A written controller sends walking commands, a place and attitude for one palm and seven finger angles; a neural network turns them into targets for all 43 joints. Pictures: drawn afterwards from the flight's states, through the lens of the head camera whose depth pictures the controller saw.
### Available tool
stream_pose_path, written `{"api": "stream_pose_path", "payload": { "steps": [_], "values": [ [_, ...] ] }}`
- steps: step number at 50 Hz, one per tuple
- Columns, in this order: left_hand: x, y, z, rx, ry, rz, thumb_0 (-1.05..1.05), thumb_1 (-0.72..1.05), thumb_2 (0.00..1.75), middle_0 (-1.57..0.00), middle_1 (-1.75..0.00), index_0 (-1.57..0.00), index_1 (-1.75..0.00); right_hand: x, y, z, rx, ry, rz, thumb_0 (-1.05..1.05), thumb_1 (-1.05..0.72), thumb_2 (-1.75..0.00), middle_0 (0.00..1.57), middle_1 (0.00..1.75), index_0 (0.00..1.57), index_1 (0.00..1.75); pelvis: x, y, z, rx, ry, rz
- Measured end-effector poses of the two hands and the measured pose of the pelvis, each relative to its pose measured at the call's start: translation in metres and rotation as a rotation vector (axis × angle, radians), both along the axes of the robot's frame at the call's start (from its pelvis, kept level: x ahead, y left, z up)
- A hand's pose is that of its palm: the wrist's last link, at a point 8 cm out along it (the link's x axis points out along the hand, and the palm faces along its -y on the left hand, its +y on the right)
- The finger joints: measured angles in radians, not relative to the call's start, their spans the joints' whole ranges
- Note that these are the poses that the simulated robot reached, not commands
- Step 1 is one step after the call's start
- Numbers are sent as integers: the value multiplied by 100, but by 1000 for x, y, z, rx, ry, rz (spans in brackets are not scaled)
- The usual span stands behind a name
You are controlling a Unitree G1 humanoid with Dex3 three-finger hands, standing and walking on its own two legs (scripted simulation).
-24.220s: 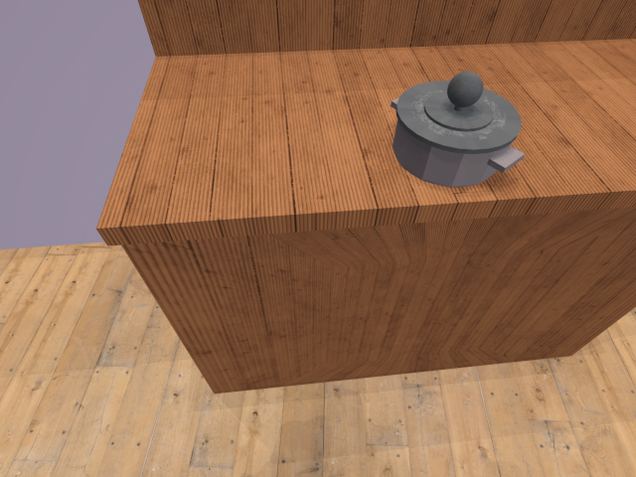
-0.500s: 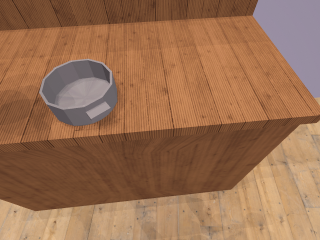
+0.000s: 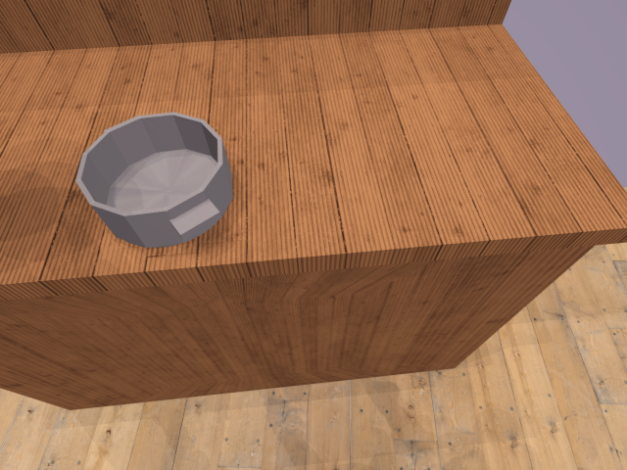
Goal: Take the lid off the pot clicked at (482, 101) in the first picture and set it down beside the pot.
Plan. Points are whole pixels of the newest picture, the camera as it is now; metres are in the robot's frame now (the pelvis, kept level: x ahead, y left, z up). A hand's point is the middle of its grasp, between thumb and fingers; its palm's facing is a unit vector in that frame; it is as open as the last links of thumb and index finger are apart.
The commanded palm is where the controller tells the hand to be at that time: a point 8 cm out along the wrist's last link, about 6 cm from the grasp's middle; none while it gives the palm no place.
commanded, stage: lower the lid onto the table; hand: left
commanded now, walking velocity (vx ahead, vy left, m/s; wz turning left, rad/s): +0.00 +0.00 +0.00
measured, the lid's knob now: out of the picture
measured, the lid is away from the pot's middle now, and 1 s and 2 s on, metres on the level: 0.23 0.24 0.23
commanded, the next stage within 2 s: none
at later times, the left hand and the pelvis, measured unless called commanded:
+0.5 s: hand out of the picture +0.43 +0.39 +0.27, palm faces -0.21 -0.25 -0.95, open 7.1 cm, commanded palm +0.44 +0.40 +0.34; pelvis +0.00 +0.00 +0.00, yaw +0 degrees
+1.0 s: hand out of the picture +0.43 +0.40 +0.23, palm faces -0.26 -0.26 -0.93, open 7.1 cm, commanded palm +0.45 +0.41 +0.31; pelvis +0.00 +0.01 +0.00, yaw +0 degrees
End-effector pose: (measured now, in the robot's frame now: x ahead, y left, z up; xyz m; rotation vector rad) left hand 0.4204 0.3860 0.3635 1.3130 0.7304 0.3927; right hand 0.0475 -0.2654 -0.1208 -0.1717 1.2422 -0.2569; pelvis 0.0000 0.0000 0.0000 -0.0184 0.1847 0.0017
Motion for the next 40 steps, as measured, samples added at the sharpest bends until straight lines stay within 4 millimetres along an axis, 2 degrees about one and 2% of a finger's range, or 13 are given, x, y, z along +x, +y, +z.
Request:
{"api": "stream_pose_path", "payload": {
  "steps": [24, 40],
  "values": [
    [5, 5, -37, -16, 62, -29, 4, 17, 83, -61, -94, -77, -102, -19, -7, 3, -33, 35, -22, 0, -90, -90, 20, 30, 21, 30, -3, 0, -2, -5, 4, 0],
    [10, 14, -59, -41, 80, -64, 4, 18, 83, -61, -94, -77, -102, -22, -2, 4, -41, 43, -38, 0, -90, -90, 20, 30, 21, 30, -2, 5, -3, -11, 16, -3]
  ]
}}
